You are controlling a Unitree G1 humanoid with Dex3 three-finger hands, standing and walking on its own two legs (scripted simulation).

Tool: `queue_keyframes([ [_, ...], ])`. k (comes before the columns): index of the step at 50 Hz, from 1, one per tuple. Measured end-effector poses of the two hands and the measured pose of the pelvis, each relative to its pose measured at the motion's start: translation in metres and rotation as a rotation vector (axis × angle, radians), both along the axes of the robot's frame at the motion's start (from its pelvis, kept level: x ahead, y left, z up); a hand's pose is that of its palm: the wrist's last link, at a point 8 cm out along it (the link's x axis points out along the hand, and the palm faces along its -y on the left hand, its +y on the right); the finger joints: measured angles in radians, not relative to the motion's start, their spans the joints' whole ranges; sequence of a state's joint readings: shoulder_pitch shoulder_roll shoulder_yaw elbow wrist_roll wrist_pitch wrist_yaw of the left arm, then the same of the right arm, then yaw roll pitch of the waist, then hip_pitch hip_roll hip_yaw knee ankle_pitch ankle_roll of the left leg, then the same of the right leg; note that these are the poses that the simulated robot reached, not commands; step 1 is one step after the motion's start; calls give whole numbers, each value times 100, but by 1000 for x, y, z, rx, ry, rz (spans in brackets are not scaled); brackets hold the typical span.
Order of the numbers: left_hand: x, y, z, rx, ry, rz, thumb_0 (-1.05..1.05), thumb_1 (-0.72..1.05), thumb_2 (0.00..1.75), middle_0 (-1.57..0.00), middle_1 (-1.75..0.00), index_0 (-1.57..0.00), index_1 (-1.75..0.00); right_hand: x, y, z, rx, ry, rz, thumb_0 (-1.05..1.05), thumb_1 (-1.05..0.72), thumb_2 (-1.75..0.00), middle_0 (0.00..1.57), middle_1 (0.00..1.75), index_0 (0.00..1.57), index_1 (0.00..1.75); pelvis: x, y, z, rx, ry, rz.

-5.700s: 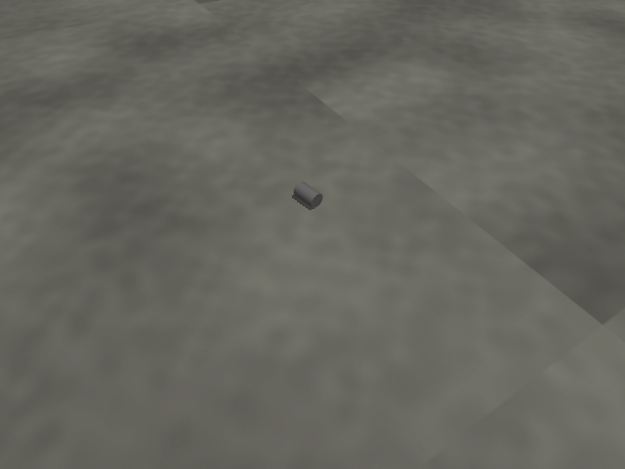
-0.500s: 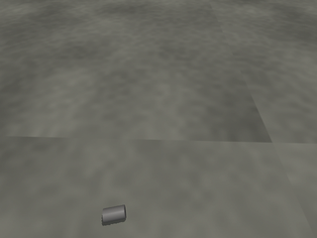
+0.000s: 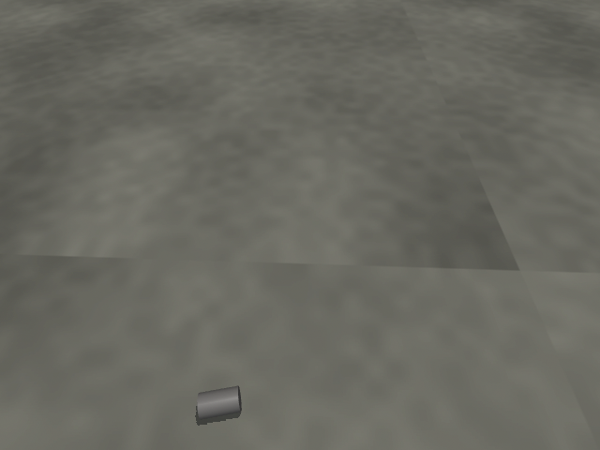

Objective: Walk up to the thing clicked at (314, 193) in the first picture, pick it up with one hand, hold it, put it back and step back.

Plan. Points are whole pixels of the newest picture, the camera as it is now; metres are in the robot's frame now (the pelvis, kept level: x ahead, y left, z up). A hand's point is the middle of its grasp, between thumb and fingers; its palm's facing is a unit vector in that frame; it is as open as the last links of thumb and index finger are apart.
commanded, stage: stand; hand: left
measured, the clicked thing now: (219, 402) +0.43 +0.27 -0.74
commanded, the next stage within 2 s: none
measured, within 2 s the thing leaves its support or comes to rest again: neither
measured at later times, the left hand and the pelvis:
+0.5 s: hand out of the picture +0.06 +0.25 -0.15, palm faces -0.01 -0.93 -0.35, open 7.4 cm; pelvis -0.02 -0.01 +0.00, yaw +1 degrees
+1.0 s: hand out of the picture +0.06 +0.25 -0.15, palm faces -0.02 -0.93 -0.36, open 7.4 cm; pelvis -0.02 -0.01 +0.00, yaw +1 degrees
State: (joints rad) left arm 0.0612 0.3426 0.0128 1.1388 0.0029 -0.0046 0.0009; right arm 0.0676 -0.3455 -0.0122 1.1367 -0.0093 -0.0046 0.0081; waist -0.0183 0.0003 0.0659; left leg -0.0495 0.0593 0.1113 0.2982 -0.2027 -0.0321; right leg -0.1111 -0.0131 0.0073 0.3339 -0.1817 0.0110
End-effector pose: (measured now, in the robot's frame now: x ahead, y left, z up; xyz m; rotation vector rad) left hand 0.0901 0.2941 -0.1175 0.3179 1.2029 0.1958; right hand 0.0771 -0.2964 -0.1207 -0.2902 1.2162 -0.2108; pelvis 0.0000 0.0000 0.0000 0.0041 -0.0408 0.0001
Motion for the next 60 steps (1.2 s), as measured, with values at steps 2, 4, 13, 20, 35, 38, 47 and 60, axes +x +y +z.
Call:
queue_keyframes([
  [2, -1, 0, 1, 3, -3, -1, 1, 91, 89, -20, -30, -20, -30, -1, 0, 0, 2, 1, 3, 0, -91, -90, 21, 30, 20, 30, -2, 0, 0, 0, -2, 2],
  [4, -3, 1, 2, 6, -5, -1, 1, 91, 89, -20, -30, -20, -30, -2, 0, 0, 4, 1, 6, 0, -91, -90, 21, 30, 20, 30, -3, -1, 0, 0, -3, 4],
  [13, -17, 0, 5, 14, -1, 5, 1, 91, 89, -20, -30, -20, -30, -11, -1, -3, 13, 5, 15, 0, -91, -90, 21, 30, 20, 30, -10, -3, 1, 3, -8, 10],
  [20, -31, -2, 4, 14, 14, 12, 1, 91, 89, -20, -30, -20, -30, -22, -4, -4, 16, 25, 16, 0, -91, -90, 21, 30, 20, 30, -15, -6, 0, 2, -9, 15],
  [35, -44, -4, 1, 12, 35, 17, 1, 91, 89, -20, -30, -20, -30, -34, -9, -5, 11, 46, 15, 0, -91, -90, 21, 30, 20, 30, -19, -9, 0, 1, -7, 18],
  [38, -43, -4, 1, 12, 31, 15, 1, 91, 89, -20, -30, -20, -30, -33, -9, -5, 11, 45, 17, 0, -91, -90, 21, 30, 20, 30, -19, -9, 0, 1, -7, 18],
  [47, -38, -3, 3, 13, 18, 9, 1, 91, 89, -20, -30, -20, -30, -29, -8, -4, 10, 34, 22, 0, -91, -90, 21, 30, 20, 30, -17, -9, 0, 2, -5, 17],
  [60, -33, -2, 3, 15, 13, 5, 1, 91, 89, -20, -30, -20, -30, -23, -8, -3, 8, 26, 26, 0, -91, -90, 21, 30, 20, 30, -14, -8, 0, 2, -3, 19],
])
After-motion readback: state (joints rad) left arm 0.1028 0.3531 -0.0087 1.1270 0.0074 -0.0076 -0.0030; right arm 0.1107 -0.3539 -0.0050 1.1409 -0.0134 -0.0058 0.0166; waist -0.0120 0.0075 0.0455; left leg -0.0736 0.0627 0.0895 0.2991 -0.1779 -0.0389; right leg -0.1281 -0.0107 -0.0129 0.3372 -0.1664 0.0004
